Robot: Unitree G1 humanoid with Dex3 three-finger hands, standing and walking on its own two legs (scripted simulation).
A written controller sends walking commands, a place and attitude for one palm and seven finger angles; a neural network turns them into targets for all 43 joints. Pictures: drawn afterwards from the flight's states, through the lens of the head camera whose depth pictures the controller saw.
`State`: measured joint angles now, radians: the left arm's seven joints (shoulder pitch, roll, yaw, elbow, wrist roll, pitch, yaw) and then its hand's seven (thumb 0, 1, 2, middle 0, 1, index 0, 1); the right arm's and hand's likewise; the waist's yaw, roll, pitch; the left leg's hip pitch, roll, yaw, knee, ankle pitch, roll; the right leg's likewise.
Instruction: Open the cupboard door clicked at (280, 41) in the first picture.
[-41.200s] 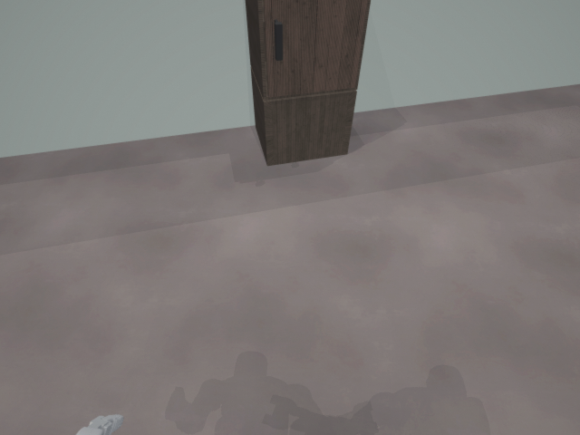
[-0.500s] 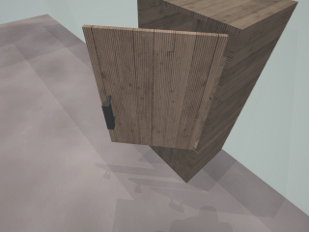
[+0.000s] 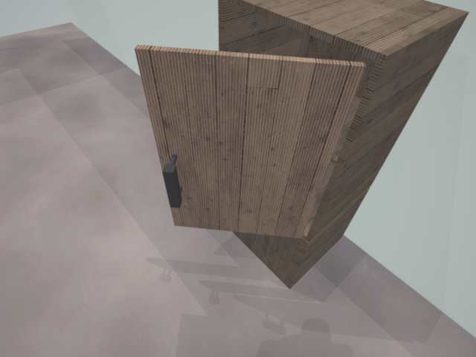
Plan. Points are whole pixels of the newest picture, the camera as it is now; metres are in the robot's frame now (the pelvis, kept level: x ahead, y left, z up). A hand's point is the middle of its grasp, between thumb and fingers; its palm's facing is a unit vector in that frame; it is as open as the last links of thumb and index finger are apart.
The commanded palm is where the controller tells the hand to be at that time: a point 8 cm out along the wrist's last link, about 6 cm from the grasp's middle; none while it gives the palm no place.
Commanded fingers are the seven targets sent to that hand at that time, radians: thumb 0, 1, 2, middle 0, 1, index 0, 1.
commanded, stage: look again from close up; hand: left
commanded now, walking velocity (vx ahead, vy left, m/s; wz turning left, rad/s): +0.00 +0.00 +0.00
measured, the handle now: (175, 180) +0.55 +0.20 -0.09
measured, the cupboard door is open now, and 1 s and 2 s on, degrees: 43 43 43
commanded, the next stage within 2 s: raise the hand with hooked fingers in 0.04 s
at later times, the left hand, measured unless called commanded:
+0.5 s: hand (159, 324) +0.19 +0.15 -0.04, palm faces -0.08 -1.00 +0.04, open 8.2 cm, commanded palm +0.12 +0.24 -0.08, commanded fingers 0.00 0.46 0.71 -0.23 -0.58 -0.23 -0.58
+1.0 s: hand (128, 321) +0.19 +0.21 -0.07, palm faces +0.00 -1.00 -0.02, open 11.2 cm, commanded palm +0.16 +0.27 -0.07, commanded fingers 0.00 -0.13 0.46 -0.27 -0.96 -0.27 -0.96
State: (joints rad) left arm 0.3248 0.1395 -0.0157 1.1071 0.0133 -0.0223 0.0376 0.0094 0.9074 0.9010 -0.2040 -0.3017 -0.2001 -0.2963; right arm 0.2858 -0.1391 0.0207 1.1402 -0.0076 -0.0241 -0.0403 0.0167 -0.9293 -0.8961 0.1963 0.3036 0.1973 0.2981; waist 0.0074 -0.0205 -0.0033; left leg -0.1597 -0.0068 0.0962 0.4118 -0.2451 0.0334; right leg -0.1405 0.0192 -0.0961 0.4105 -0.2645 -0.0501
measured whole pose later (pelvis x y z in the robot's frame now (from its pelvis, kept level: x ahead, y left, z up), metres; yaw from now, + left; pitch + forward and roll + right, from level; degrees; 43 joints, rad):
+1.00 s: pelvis -0.05 -0.01 -0.10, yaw +1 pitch +18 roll -1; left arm 0.24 0.28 0.29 0.16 -0.35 -0.35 -0.39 0.01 0.10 0.56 -0.27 -0.82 -0.26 -0.81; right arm 0.24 -0.20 0.01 0.58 0.04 -0.18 -0.05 0.02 -0.90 -0.90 0.20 0.30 0.20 0.30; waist -0.02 0.03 -0.13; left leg -1.01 0.05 0.04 1.21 -0.50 0.03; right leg -0.96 0.01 -0.16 1.17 -0.53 -0.09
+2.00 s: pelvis -0.05 +0.03 -0.11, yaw +0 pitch +20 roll -4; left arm 0.03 0.43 0.44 0.40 -0.38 -0.41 -0.58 -0.01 -0.50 0.30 -0.31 -1.20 -0.30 -1.20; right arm 0.27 -0.30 0.01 0.55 0.04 -0.22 -0.04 0.02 -0.90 -0.90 0.20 0.30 0.20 0.30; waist -0.02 0.02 -0.13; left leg -1.06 0.03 0.06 1.21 -0.51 0.09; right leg -1.00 -0.01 -0.14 1.15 -0.51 -0.03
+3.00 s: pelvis -0.05 +0.01 -0.12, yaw +0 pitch +23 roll -4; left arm -0.41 0.50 0.46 0.78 -0.29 -0.40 -0.56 -0.01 -0.50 0.30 -0.31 -1.20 -0.30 -1.20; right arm 0.29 -0.30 0.03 0.61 0.04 -0.13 -0.05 0.01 -0.91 -0.90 0.20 0.30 0.20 0.30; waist -0.07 0.03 -0.14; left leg -1.14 0.05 0.05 1.26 -0.53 0.07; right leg -1.08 0.01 -0.15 1.20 -0.53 -0.06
